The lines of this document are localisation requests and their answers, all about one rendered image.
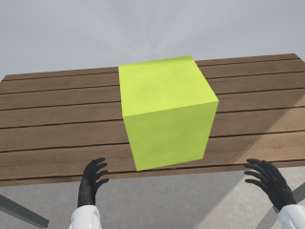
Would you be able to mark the robot right hand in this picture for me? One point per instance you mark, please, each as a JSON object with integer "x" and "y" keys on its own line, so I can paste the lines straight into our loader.
{"x": 272, "y": 182}

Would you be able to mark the carton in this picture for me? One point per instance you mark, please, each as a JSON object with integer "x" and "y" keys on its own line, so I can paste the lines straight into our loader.
{"x": 168, "y": 108}

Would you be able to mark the right robot forearm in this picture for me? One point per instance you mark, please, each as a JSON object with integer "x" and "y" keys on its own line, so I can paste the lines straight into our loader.
{"x": 292, "y": 217}

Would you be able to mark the left robot forearm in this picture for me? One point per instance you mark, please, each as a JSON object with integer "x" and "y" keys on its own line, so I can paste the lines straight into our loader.
{"x": 85, "y": 217}

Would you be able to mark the robot left hand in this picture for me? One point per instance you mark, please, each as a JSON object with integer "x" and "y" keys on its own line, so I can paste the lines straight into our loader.
{"x": 88, "y": 186}

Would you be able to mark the table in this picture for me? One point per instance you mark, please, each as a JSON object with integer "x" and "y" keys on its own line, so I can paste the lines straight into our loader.
{"x": 53, "y": 124}

